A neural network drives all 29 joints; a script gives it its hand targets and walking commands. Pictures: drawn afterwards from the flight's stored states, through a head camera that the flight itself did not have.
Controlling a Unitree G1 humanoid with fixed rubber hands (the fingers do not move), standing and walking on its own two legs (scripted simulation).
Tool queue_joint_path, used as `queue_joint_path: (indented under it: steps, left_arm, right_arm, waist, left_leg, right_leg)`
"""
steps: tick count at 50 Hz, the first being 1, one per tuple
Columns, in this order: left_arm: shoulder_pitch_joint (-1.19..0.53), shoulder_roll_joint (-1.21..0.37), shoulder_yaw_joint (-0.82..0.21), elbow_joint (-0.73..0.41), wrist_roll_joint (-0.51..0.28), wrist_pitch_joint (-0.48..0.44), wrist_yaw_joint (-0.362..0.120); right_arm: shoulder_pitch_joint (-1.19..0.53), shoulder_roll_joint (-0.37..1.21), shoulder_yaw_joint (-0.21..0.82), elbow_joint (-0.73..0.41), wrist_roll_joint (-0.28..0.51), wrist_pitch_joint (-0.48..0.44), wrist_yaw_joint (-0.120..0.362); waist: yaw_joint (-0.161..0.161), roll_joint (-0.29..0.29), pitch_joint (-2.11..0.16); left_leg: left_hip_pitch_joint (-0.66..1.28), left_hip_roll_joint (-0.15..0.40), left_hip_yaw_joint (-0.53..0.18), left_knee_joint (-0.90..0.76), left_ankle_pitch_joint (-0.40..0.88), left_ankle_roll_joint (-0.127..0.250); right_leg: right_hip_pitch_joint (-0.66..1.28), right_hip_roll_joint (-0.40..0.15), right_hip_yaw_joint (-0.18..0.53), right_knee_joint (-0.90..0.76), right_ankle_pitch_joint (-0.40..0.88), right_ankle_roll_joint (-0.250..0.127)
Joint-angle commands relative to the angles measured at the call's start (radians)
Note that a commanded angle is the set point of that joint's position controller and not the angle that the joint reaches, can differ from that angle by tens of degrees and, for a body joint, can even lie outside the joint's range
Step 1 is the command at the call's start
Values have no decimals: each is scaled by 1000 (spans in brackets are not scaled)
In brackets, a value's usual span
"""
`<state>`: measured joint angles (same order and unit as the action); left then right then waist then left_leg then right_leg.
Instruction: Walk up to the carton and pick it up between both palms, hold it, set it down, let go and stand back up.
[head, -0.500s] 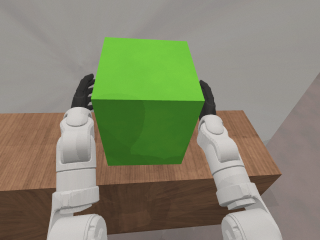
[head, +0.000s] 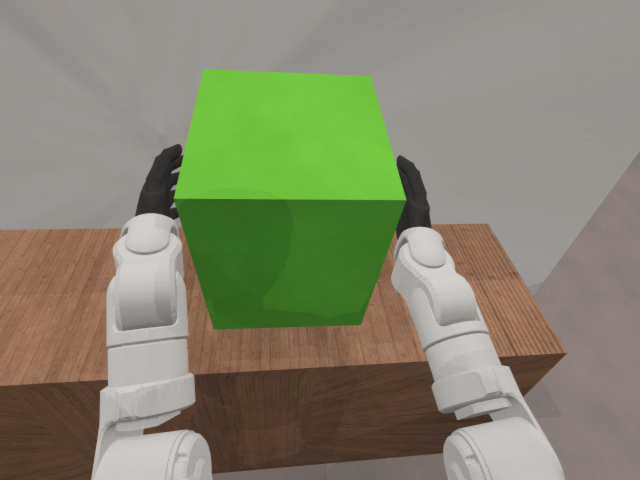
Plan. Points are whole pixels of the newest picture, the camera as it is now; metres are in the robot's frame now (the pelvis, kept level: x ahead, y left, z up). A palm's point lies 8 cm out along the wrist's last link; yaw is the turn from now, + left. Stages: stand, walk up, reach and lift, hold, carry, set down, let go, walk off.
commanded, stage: hold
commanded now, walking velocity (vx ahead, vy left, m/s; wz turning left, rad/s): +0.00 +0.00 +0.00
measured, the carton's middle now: (288, 208) +0.40 +0.00 +0.16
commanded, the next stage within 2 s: none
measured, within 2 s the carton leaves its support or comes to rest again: neither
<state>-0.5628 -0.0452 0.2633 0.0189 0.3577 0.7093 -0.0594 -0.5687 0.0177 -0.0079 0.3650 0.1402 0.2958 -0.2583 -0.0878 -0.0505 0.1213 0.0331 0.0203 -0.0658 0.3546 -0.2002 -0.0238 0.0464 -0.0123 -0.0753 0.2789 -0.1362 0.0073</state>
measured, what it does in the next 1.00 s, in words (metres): stands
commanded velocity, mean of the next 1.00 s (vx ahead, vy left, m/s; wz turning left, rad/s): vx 0.00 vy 0.00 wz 0.00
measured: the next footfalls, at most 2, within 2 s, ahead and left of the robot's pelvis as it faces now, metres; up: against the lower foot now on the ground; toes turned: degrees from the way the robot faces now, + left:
none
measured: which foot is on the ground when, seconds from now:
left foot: down 0.00-1.00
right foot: down 0.00-1.00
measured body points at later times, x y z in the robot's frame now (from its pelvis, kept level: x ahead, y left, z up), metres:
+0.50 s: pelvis -0.01 +0.00 +0.00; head -0.04 +0.02 +0.45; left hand +0.37 +0.15 +0.19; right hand +0.36 -0.15 +0.17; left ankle +0.01 +0.13 -0.75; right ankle +0.03 -0.12 -0.75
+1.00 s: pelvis -0.01 +0.00 +0.00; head -0.03 +0.03 +0.45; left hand +0.38 +0.15 +0.19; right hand +0.36 -0.15 +0.17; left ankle +0.01 +0.13 -0.75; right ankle +0.03 -0.12 -0.75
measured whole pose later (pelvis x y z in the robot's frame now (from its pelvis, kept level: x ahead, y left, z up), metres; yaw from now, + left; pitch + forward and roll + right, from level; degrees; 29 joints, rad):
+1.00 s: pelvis -0.01 +0.00 +0.00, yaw +0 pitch -10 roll -1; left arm -0.59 -0.04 0.27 0.07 0.36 0.71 -0.05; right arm -0.59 0.02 -0.03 0.41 0.13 0.29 -0.25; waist -0.09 -0.06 0.11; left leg 0.01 0.02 -0.06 0.34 -0.19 -0.02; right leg 0.02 -0.02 -0.07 0.28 -0.13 0.01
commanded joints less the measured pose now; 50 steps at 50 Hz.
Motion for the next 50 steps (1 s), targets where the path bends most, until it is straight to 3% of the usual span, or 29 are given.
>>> queue_joint_path:
  steps: [1, 4, 8, 10, 11, 12, 16, 20, 21, 23, 25, 29, 31, 32, 33, 36, 38, 39, 42, 44, 50]
  left_arm:
    - [-607, -491, -501, -137, -186, -63, -144]
    - [-622, -504, -505, -151, -185, -70, -135]
    - [-605, -488, -494, -123, -184, -63, -137]
    - [-632, -494, -482, -118, -179, -71, -135]
    - [-639, -497, -502, -140, -182, -72, -128]
    - [-628, -495, -483, -101, -175, -66, -127]
    - [-638, -504, -474, -81, -172, -64, -127]
    - [-659, -504, -459, -61, -165, -69, -129]
    - [-631, -496, -438, -26, -151, -64, -133]
    - [-626, -514, -462, -83, -168, -68, -133]
    - [-630, -494, -455, -98, -169, -71, -134]
    - [-643, -471, -426, -37, -155, -71, -142]
    - [-669, -467, -423, -65, -158, -77, -141]
    - [-667, -466, -422, -45, -167, -77, -143]
    - [-687, -471, -442, -93, -175, -87, -138]
    - [-690, -478, -468, -91, -189, -96, -132]
    - [-673, -510, -490, -93, -196, -92, -131]
    - [-670, -518, -515, -114, -202, -95, -128]
    - [-659, -493, -472, -63, -181, -85, -134]
    - [-630, -475, -432, -38, -150, -70, -139]
    - [-661, -510, -499, -102, -194, -75, -136]
  right_arm:
    - [-774, 481, 413, -353, 81, -80, 146]
    - [-755, 474, 394, -330, 78, -81, 155]
    - [-749, 462, 378, -317, 67, -78, 158]
    - [-773, 478, 375, -317, 64, -81, 162]
    - [-766, 477, 379, -311, 64, -83, 167]
    - [-800, 472, 377, -319, 68, -86, 171]
    - [-818, 478, 366, -311, 57, -93, 173]
    - [-806, 488, 334, -251, 34, -91, 180]
    - [-805, 492, 342, -248, 34, -91, 178]
    - [-775, 495, 355, -264, 47, -94, 173]
    - [-795, 500, 390, -283, 67, -91, 162]
    - [-808, 498, 380, -250, 54, -81, 157]
    - [-805, 506, 374, -248, 47, -87, 165]
    - [-826, 510, 368, -267, 41, -92, 165]
    - [-807, 517, 373, -265, 41, -94, 166]
    - [-810, 528, 387, -282, 56, -95, 157]
    - [-837, 528, 397, -334, 62, -104, 152]
    - [-803, 518, 390, -325, 62, -101, 148]
    - [-783, 502, 371, -261, 46, -82, 151]
    - [-762, 487, 353, -219, 35, -74, 158]
    - [-824, 502, 391, -325, 75, -92, 153]
  waist:
    - [-16, 85, -503]
    - [-22, 112, -510]
    - [-25, 97, -471]
    - [-6, 93, -476]
    - [-12, 115, -484]
    - [6, 95, -491]
    - [10, 90, -485]
    - [-9, 87, -464]
    - [4, 68, -440]
    - [-10, 88, -483]
    - [-3, 66, -525]
    - [8, 54, -467]
    - [18, 61, -475]
    - [17, 40, -490]
    - [9, 52, -519]
    - [-10, 55, -544]
    - [-7, 84, -572]
    - [-31, 103, -573]
    - [-30, 77, -500]
    - [-6, 72, -450]
    - [-19, 92, -536]
  left_leg:
    - [9, -65, 98, -33, 346, -20]
    - [26, -61, 95, -28, 369, -30]
    - [13, -62, 96, -37, 330, -23]
    - [-18, -62, 98, -52, 293, -15]
    - [-9, -56, 97, -51, 319, -26]
    - [-6, -57, 100, -46, 321, -20]
    - [-30, -60, 103, -64, 228, -5]
    - [-50, -55, 110, -88, 183, 5]
    - [-57, -59, 113, -85, 194, 11]
    - [-23, -61, 110, -63, 269, -8]
    - [-3, -69, 108, -40, 322, -6]
    - [-55, -76, 111, -64, 226, 10]
    - [-76, -73, 116, -77, 199, 14]
    - [-76, -74, 116, -77, 174, 22]
    - [-52, -69, 112, -69, 215, 14]
    - [-18, -77, 106, -40, 272, 7]
    - [-17, -78, 104, -27, 301, 0]
    - [1, -72, 97, -24, 317, -13]
    - [-34, -70, 96, -61, 200, 4]
    - [-71, -68, 106, -89, 154, 12]
    - [3, -69, 97, -27, 333, -21]
  right_leg:
    - [178, 68, -29, 6, 202, 18]
    - [172, 69, -31, 5, 188, 10]
    - [169, 66, -30, -3, 167, 12]
    - [171, 66, -31, -2, 135, 10]
    - [165, 69, -33, 6, 140, 7]
    - [170, 70, -34, -2, 133, 9]
    - [156, 64, -30, -5, 91, 8]
    - [156, 65, -30, -10, 56, 9]
    - [167, 62, -23, -13, 81, 12]
    - [190, 66, -25, 1, 147, 9]
    - [216, 68, -24, 8, 211, 19]
    - [195, 52, -17, -6, 156, 25]
    - [197, 50, -21, -1, 123, 20]
    - [196, 48, -19, -6, 113, 24]
    - [194, 54, -22, 5, 144, 23]
    - [197, 52, -20, 3, 195, 26]
    - [197, 55, -21, 7, 211, 19]
    - [184, 59, -23, 10, 215, 21]
    - [156, 52, -21, -8, 131, 22]
    - [173, 48, -18, -14, 89, 16]
    - [185, 68, -33, 8, 186, 21]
